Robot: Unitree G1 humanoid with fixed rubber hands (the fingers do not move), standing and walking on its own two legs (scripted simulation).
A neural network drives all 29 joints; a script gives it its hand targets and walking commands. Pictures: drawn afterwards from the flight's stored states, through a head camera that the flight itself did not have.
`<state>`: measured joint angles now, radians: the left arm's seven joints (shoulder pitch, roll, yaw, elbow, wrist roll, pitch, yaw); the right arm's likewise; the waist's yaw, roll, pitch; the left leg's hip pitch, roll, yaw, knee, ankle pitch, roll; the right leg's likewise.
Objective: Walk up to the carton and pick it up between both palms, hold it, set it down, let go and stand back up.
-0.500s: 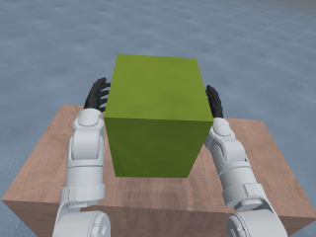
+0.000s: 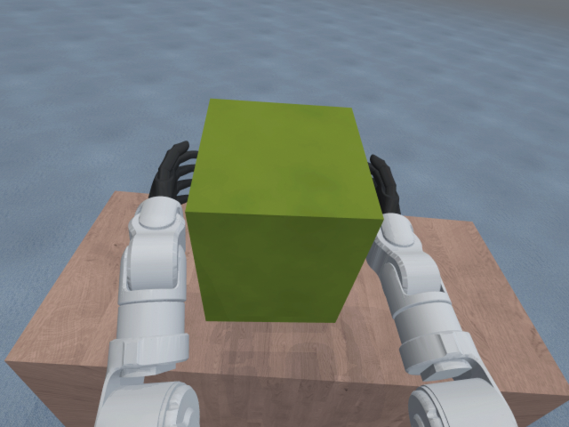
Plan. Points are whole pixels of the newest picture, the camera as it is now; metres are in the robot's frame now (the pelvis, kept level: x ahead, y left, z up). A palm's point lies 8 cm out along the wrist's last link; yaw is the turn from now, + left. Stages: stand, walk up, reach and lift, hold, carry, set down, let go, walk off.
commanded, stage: hold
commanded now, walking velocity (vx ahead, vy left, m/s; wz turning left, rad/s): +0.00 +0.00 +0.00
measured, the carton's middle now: (276, 217) +0.38 +0.00 +0.14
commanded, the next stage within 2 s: none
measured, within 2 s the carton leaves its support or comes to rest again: neither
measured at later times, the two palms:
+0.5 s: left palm (168, 201) +0.37 +0.15 +0.18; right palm (380, 210) +0.37 -0.14 +0.17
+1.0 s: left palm (168, 203) +0.36 +0.15 +0.17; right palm (380, 213) +0.36 -0.14 +0.17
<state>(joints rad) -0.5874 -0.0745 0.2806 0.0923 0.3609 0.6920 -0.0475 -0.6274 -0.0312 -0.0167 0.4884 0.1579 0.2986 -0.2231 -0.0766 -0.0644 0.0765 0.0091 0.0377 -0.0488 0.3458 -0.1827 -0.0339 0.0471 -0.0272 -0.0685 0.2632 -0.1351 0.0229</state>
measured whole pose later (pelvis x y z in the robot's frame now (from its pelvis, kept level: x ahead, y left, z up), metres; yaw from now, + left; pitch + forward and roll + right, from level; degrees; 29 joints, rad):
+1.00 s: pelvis +0.00 +0.00 +0.00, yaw +0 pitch -9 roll -1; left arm -0.59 -0.07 0.29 0.10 0.36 0.68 -0.05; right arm -0.64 -0.03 -0.01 0.49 0.16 0.29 -0.22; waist -0.07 -0.06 0.09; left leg -0.01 0.04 -0.05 0.35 -0.18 -0.04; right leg 0.03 -0.02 -0.07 0.26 -0.13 0.02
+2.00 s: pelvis -0.01 +0.00 +0.00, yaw +0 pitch -9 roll -1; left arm -0.63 -0.08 0.31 0.16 0.37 0.67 -0.05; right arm -0.66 -0.02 -0.05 0.54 0.12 0.28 -0.21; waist -0.06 -0.06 0.08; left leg -0.01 0.04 -0.05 0.33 -0.16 -0.04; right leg 0.02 -0.03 -0.07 0.26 -0.12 0.02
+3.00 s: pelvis +0.00 +0.00 +0.00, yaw +0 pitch -9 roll -1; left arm -0.58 -0.08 0.28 0.09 0.35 0.67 -0.04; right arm -0.63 -0.04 -0.01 0.47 0.16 0.28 -0.22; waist -0.08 -0.05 0.08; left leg 0.00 0.05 -0.05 0.35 -0.19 -0.04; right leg 0.04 -0.02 -0.07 0.26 -0.13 0.02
